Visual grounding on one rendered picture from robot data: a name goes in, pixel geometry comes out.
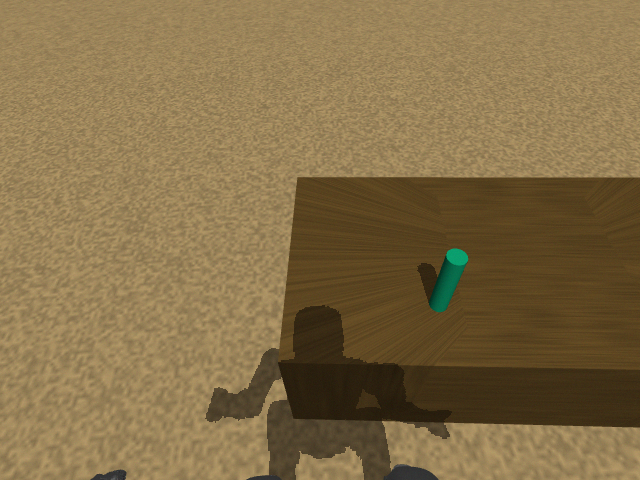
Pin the can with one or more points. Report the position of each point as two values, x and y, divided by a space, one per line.
448 278

